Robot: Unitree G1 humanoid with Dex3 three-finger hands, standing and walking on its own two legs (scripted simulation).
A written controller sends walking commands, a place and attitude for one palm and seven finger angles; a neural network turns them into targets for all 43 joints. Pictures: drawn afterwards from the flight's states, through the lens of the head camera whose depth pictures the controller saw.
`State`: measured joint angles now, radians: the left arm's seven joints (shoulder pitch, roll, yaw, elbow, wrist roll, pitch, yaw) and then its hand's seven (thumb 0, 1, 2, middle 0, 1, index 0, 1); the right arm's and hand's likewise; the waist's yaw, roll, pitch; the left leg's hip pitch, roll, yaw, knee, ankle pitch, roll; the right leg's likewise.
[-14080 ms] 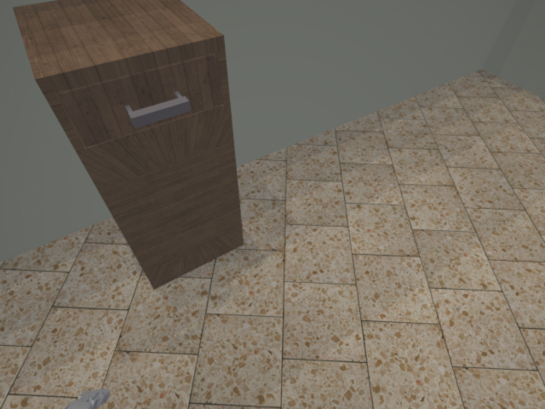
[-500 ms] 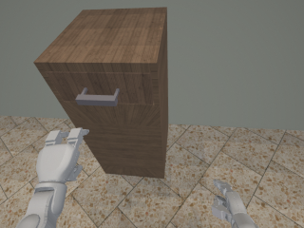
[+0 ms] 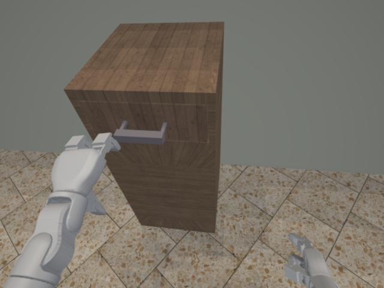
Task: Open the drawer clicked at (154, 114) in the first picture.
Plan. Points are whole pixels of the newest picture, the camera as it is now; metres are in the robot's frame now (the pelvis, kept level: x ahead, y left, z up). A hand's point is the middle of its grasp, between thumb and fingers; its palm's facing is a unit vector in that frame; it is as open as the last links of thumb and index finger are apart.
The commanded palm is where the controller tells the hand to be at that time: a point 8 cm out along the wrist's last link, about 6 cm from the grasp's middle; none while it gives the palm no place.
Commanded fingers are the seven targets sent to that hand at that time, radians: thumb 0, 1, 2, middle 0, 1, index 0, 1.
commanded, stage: raise the hand with hooked fingers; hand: left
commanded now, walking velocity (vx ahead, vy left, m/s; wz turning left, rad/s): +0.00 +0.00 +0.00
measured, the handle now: (142, 130) +0.50 +0.22 +0.02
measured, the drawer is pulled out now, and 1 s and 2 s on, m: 0.00 0.00 0.00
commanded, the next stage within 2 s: move the hooked fingers above the handle in 0.66 s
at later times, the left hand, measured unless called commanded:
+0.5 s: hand (91, 161) +0.30 +0.24 +0.13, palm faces -0.01 -0.08 -1.00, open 13.8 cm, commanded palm +0.28 +0.25 +0.19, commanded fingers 0.00 -0.50 0.30 -0.30 -1.20 -0.30 -1.20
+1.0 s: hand (104, 163) +0.31 +0.23 +0.11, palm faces -0.02 -0.06 -1.00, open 13.8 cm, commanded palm +0.30 +0.24 +0.18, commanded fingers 0.00 -0.50 0.30 -0.30 -1.20 -0.30 -1.20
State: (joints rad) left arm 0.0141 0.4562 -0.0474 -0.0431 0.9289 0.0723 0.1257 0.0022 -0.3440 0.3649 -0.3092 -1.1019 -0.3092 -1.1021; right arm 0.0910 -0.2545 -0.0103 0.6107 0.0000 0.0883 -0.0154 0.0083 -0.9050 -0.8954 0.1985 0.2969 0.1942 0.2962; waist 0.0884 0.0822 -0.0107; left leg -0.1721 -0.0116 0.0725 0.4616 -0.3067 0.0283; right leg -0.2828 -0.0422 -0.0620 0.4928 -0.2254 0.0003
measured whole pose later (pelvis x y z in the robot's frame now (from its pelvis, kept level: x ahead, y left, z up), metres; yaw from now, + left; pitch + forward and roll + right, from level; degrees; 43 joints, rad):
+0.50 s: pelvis +0.00 +0.00 +0.01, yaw +1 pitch +0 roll +0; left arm -0.13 0.55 -0.01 -0.03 0.84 0.00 -0.13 0.00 -0.49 0.30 -0.32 -1.20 -0.32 -1.20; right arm 0.15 -0.28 0.01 0.61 0.01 0.14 0.02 0.01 -0.90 -0.90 0.20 0.30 0.20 0.30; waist 0.08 0.10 0.01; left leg -0.12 -0.02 0.06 0.36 -0.25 0.03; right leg -0.22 -0.04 -0.07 0.38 -0.17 0.01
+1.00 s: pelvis -0.02 -0.02 +0.01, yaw +1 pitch +1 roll +1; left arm -0.24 0.54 -0.05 0.16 0.87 -0.05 -0.07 0.00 -0.49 0.30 -0.32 -1.20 -0.32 -1.20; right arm 0.11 -0.26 0.01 0.62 0.03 0.11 -0.02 0.01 -0.90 -0.90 0.20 0.30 0.20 0.30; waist 0.07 0.08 0.01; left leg -0.16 0.00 0.05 0.38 -0.23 0.01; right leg -0.26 -0.03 -0.09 0.41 -0.16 -0.02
